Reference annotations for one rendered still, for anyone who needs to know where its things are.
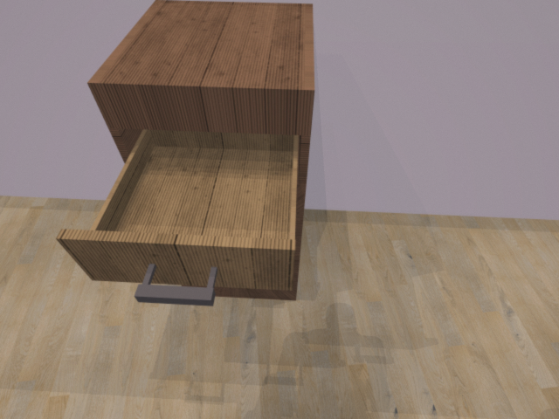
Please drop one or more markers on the handle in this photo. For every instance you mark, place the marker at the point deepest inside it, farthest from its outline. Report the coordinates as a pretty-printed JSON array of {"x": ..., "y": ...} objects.
[{"x": 180, "y": 295}]

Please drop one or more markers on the drawer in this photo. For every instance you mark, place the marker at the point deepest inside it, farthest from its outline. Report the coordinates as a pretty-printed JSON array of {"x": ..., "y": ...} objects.
[{"x": 187, "y": 201}]

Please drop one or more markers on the cabinet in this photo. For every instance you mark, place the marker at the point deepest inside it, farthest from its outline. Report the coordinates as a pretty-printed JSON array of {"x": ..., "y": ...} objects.
[{"x": 226, "y": 67}]

